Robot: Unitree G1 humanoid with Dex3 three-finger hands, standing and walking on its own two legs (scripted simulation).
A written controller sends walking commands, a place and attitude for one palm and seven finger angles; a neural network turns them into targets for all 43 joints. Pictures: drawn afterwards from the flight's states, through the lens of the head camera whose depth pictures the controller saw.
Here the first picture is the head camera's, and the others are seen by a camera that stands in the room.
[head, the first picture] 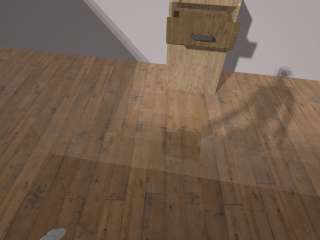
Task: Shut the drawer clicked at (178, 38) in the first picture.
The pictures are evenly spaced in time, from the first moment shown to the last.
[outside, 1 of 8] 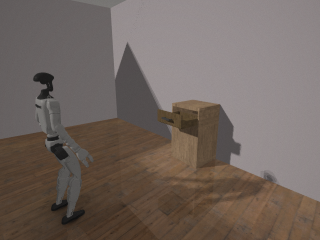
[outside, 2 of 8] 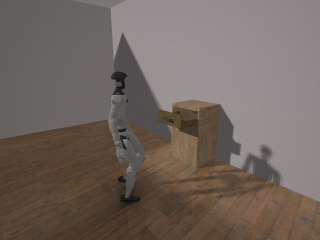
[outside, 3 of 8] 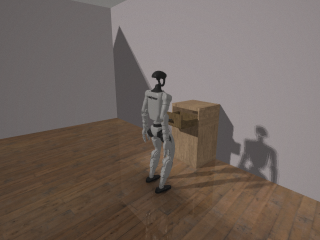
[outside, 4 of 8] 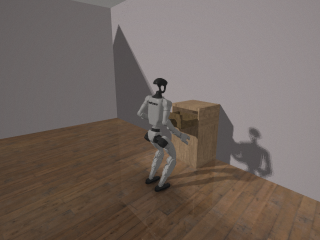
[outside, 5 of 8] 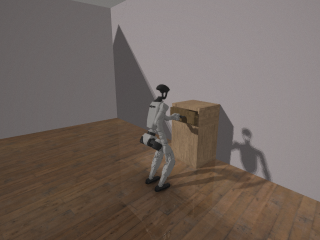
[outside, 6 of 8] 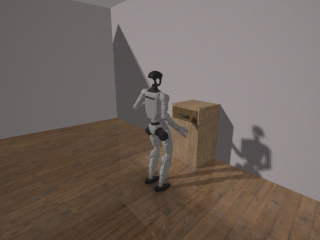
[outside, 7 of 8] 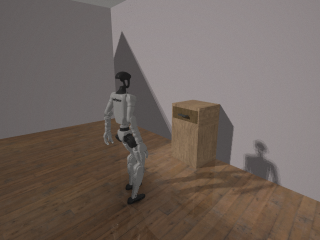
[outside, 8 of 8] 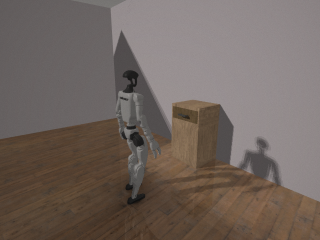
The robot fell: no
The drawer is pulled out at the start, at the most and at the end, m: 0.29 0.29 0.00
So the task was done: yes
